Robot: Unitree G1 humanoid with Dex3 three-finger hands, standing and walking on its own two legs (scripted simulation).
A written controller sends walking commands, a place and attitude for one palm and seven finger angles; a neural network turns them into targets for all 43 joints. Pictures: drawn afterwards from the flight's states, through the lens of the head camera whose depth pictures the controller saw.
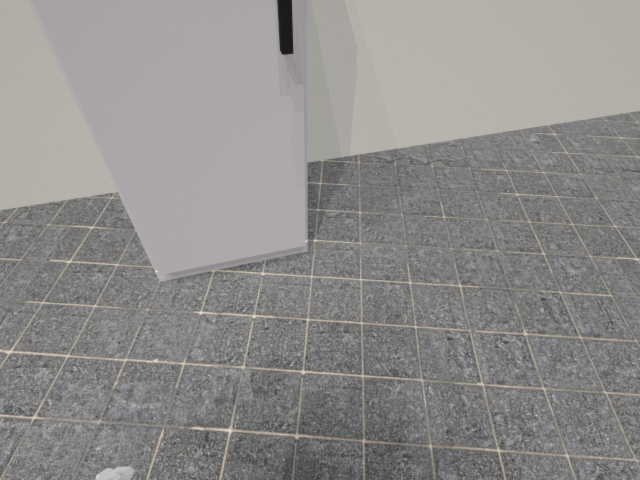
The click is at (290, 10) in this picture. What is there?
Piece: fridge door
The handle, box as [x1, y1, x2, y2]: [277, 0, 292, 54]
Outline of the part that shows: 277,0 280,50 282,54 292,53 291,0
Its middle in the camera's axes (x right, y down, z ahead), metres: -0.09 -0.59 +0.83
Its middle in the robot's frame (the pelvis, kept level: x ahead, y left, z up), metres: +1.03 +0.16 +0.27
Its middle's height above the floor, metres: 1.04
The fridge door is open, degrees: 0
